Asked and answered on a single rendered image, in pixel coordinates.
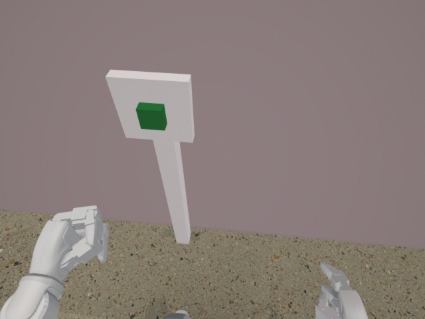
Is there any button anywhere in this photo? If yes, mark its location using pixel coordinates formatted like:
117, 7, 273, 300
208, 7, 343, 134
136, 102, 167, 130

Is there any robot left forearm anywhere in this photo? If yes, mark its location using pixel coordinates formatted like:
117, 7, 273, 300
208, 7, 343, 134
0, 274, 64, 319

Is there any robot right hand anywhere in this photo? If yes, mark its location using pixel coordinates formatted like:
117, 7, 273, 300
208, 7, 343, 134
315, 261, 368, 319

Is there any robot left hand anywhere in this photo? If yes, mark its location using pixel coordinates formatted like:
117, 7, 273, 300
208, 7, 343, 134
29, 205, 110, 282

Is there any robot left shin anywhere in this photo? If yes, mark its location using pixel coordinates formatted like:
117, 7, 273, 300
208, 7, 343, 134
176, 310, 189, 316

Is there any panel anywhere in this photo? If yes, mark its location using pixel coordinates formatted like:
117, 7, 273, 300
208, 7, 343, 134
106, 70, 195, 245

